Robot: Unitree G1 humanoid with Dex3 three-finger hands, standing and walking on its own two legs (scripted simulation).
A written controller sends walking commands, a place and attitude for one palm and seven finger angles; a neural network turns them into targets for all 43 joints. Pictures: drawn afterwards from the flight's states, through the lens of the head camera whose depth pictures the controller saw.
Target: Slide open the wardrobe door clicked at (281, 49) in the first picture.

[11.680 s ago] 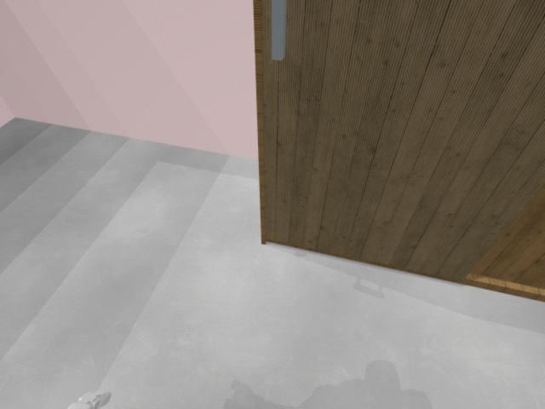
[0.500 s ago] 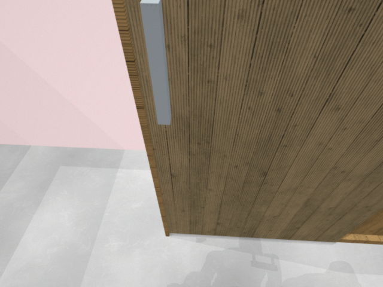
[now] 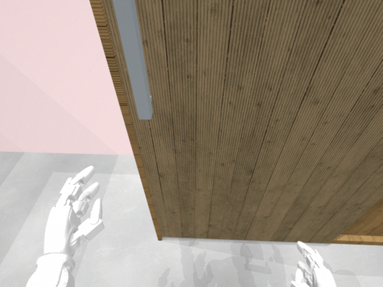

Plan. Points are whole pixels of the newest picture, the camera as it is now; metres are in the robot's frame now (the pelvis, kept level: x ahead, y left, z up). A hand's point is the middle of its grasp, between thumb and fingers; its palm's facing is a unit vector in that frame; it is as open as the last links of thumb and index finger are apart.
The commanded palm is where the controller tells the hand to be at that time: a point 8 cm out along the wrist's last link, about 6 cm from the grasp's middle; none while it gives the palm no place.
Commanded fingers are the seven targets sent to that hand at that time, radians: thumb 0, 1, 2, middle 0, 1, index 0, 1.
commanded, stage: raise the hand with hooked fingers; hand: left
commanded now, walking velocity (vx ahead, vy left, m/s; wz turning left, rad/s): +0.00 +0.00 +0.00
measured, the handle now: (139, 60) +0.47 +0.11 +0.26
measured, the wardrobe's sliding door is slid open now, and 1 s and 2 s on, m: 0.00 0.00 0.00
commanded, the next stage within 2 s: move the hooked fingers beside the handle in 1.82 s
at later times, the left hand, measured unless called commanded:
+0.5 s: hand (68, 222) +0.22 +0.22 +0.09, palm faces -0.06 -0.99 -0.11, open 10.7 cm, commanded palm +0.17 +0.28 +0.12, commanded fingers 0.00 -0.03 0.50 -0.27 -0.90 -0.27 -0.90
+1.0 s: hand out of the picture +0.24 +0.29 +0.23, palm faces +0.10 -0.99 -0.13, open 13.5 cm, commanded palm +0.21 +0.33 +0.23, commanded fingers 0.00 -0.50 0.30 -0.30 -1.20 -0.30 -1.20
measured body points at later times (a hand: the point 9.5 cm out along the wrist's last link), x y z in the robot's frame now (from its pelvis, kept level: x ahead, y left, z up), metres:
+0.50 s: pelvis -0.01 -0.01 -0.01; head +0.00 -0.03 +0.44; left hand +0.22 +0.28 +0.10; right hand +0.16 -0.24 -0.09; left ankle +0.02 +0.13 -0.72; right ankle -0.01 -0.12 -0.72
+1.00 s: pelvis +0.00 +0.02 +0.02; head -0.03 +0.02 +0.47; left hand +0.23 +0.34 +0.23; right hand +0.23 -0.18 -0.02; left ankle +0.02 +0.13 -0.72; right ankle -0.01 -0.12 -0.72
